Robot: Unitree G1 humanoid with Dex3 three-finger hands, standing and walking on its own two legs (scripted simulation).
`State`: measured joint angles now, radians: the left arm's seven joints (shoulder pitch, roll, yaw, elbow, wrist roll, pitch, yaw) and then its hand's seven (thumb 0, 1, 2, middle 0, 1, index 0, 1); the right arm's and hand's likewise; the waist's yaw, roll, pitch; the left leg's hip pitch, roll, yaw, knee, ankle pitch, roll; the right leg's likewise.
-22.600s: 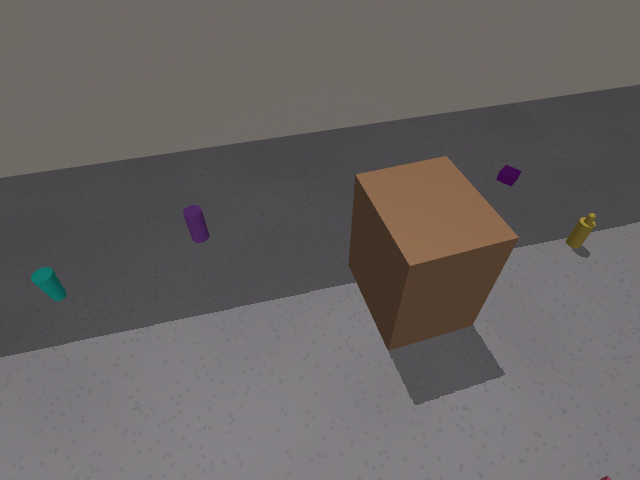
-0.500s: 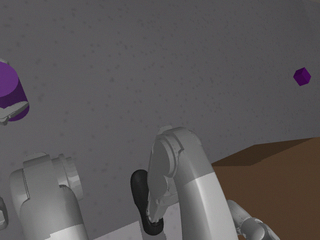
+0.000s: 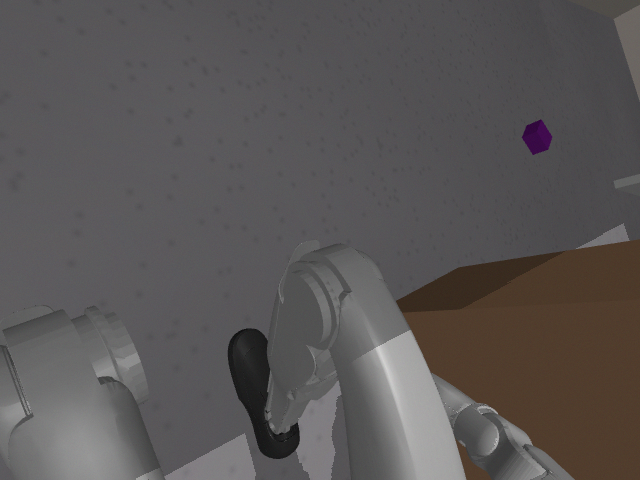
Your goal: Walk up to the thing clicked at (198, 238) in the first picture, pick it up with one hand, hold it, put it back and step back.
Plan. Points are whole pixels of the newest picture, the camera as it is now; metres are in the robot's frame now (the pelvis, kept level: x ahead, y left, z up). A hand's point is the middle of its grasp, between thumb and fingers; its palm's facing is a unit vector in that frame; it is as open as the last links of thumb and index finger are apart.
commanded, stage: lower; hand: left
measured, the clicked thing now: out of the picture +0.46 +0.26 -0.20
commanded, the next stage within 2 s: loosen in 0.20 s
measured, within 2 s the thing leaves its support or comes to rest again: rests again in 0.60 s
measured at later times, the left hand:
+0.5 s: hand out of the picture +0.46 +0.26 -0.19, palm faces +0.17 -0.99 -0.02, open 10.2 cm
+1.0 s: hand out of the picture +0.46 +0.26 -0.17, palm faces +0.15 -0.99 +0.01, open 13.5 cm
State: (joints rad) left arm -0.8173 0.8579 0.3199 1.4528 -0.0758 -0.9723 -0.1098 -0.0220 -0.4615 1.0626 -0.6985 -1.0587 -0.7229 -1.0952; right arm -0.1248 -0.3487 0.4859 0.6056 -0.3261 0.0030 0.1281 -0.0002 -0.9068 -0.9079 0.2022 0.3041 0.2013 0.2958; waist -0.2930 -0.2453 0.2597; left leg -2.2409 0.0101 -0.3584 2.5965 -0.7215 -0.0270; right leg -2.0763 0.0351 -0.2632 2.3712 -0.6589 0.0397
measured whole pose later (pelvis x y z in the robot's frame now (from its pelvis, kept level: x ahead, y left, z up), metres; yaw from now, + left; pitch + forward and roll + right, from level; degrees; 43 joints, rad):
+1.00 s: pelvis -0.01 +0.01 +0.00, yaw -2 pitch +16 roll -19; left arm -0.81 0.92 0.36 1.50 -0.10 -1.04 -0.17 -0.01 -0.26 0.33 -0.47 -0.37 -0.46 -0.37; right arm -0.16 -0.36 0.55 0.56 -0.34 0.01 0.11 0.00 -0.89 -0.90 0.21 0.30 0.20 0.30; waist -0.31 -0.27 0.28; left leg -2.22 0.02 -0.39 2.60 -0.72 -0.01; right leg -2.05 0.06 -0.29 2.34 -0.63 0.06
